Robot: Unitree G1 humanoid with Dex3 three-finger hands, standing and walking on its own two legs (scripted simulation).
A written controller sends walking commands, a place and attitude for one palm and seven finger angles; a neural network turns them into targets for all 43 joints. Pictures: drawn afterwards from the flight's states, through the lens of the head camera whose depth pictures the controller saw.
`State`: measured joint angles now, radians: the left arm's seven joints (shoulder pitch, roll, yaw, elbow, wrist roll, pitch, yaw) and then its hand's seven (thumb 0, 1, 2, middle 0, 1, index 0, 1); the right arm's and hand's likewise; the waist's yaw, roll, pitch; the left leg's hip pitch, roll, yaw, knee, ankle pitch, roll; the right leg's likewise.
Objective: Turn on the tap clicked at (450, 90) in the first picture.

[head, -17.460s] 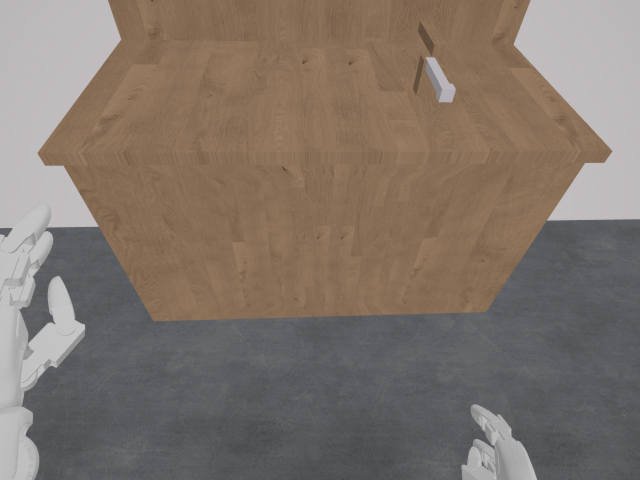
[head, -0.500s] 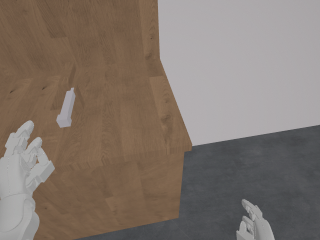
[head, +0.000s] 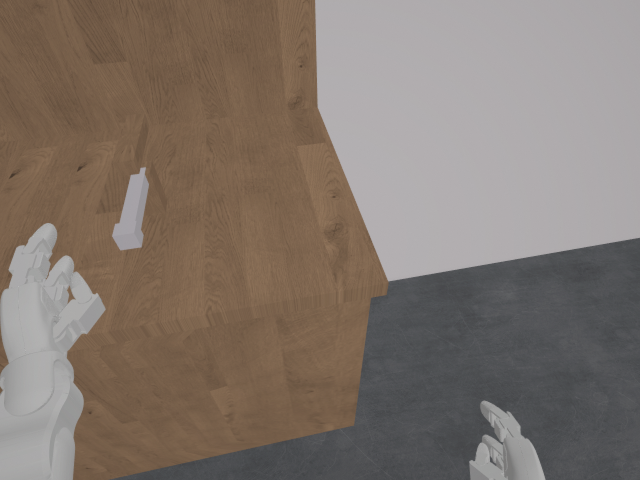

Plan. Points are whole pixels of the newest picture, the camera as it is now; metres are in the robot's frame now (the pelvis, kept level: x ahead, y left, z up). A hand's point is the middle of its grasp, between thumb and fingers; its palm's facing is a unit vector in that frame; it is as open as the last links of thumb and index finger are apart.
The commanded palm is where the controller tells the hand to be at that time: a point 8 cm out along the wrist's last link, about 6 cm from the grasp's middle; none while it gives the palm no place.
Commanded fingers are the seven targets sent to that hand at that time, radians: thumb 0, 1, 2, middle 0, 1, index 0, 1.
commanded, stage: reach beside the lever's end, fingers flat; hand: left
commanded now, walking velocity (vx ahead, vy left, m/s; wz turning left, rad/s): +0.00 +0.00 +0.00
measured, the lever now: (128, 235) +0.38 +0.31 +0.10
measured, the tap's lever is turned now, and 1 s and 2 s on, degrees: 0 0 4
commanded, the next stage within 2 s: push the lever round in 1.14 s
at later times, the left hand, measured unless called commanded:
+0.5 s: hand (92, 273) +0.31 +0.32 +0.11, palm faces +0.55 -0.83 -0.09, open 7.7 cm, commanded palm +0.27 +0.35 +0.11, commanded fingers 0.00 0.90 0.90 -0.15 -0.15 -0.15 -0.15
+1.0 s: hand (108, 259) +0.34 +0.33 +0.10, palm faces +0.53 -0.84 -0.10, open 7.8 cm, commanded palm +0.29 +0.36 +0.10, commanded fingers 0.00 0.90 0.90 -0.15 -0.15 -0.15 -0.15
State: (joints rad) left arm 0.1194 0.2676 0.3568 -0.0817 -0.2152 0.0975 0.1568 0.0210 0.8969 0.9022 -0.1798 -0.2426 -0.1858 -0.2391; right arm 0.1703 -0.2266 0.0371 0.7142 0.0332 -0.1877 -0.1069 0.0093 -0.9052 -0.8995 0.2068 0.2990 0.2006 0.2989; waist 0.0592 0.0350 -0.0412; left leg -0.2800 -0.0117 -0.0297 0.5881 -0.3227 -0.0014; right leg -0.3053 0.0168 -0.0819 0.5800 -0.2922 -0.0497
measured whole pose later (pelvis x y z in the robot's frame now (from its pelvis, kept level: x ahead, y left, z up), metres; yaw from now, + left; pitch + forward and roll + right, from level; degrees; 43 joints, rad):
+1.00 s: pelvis +0.01 +0.01 +0.00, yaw -1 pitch +6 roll -1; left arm -0.17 0.36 0.49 0.42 -0.18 -0.11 0.06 0.02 0.90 0.90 -0.15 -0.15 -0.16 -0.15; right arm 0.28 -0.26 0.00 0.72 0.03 -0.11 -0.08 0.01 -0.91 -0.90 0.21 0.30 0.20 0.30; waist 0.00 0.03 -0.07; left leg -0.39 0.00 -0.01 0.64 -0.35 0.01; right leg -0.41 0.03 -0.06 0.60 -0.30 -0.04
